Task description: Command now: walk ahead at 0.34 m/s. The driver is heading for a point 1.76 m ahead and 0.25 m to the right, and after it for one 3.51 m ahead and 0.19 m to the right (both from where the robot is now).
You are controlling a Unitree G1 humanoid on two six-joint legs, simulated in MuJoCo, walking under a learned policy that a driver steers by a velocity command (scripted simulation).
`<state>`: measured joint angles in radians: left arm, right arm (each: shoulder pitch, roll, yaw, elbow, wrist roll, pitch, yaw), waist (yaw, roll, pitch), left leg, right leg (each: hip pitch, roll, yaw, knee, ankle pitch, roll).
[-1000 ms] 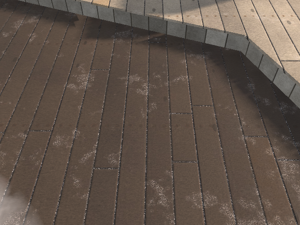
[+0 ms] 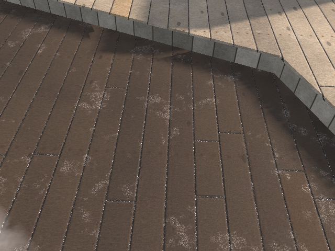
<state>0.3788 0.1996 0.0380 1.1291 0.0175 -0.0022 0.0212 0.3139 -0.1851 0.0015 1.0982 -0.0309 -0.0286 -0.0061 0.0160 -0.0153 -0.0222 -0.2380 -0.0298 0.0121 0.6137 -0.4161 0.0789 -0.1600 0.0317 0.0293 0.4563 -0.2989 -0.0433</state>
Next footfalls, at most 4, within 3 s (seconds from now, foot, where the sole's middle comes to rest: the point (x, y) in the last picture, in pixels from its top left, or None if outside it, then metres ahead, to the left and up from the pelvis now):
0.46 right None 0.38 -0.07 -0.78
1.00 left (152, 216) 0.70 0.09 -0.78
1.54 right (191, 161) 1.00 -0.09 -0.78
1.96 left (151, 162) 0.99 0.11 -0.78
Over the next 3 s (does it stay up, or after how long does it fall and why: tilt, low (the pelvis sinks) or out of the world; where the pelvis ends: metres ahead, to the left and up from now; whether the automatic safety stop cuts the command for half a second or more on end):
stays up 0.98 -0.05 0.01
